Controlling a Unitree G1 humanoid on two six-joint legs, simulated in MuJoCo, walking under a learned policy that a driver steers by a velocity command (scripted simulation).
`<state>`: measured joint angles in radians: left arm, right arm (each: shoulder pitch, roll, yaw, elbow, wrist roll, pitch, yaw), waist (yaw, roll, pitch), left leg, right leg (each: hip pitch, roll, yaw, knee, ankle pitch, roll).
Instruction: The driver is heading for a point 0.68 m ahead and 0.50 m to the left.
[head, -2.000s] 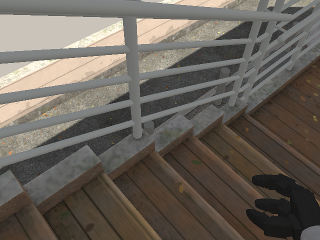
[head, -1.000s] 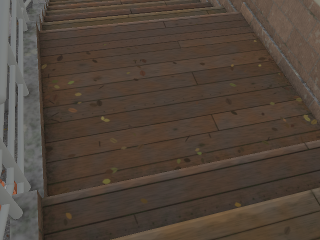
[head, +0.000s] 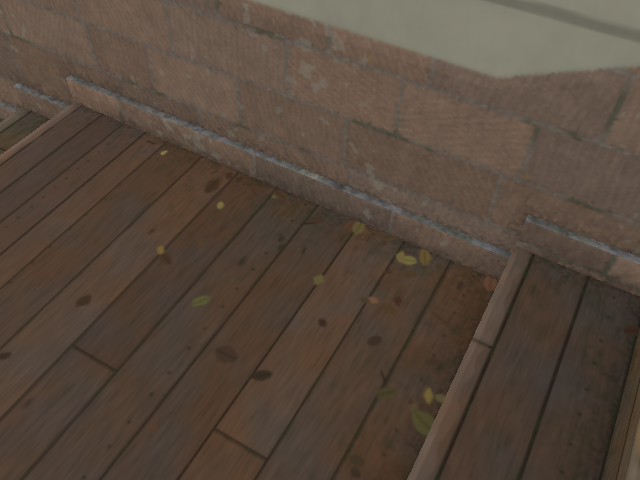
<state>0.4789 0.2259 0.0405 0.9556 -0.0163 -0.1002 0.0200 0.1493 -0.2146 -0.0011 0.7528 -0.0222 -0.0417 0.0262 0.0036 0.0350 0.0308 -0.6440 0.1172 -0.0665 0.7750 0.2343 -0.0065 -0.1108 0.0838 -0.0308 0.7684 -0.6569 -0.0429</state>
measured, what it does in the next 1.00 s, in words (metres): goes down, turning left: left foot 0.15 m lower, then right foot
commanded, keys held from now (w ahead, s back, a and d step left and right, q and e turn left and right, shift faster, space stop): w+shift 0.06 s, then w+q+shift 0.94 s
